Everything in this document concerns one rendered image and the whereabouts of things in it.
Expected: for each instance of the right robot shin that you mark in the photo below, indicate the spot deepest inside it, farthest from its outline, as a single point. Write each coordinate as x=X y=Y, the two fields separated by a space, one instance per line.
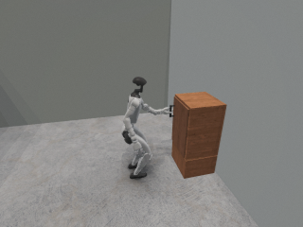
x=142 y=162

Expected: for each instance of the robot right hand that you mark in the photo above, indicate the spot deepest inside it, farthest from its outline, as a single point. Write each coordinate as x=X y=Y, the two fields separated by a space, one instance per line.
x=137 y=146

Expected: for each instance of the cupboard door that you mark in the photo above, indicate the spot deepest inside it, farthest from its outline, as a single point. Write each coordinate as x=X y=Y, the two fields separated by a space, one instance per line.
x=180 y=125

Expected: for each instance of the robot left hand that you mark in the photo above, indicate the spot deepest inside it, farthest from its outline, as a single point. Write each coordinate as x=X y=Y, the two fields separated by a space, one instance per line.
x=166 y=111

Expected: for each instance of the handle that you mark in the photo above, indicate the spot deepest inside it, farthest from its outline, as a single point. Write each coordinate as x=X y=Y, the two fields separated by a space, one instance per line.
x=170 y=109

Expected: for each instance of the robot right forearm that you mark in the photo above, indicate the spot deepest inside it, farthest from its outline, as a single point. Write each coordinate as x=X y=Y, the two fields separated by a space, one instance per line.
x=130 y=130

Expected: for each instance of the robot head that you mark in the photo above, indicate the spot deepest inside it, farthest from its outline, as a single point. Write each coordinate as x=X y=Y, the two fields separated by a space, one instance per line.
x=138 y=81

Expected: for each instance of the robot left forearm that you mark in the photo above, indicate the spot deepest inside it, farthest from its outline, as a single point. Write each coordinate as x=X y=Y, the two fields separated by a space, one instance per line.
x=153 y=111

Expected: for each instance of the right robot upper arm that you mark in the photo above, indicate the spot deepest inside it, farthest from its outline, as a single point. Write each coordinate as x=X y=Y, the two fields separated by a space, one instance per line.
x=133 y=106

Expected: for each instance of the left robot upper arm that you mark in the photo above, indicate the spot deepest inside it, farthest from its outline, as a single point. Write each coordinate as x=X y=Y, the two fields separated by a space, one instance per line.
x=145 y=106

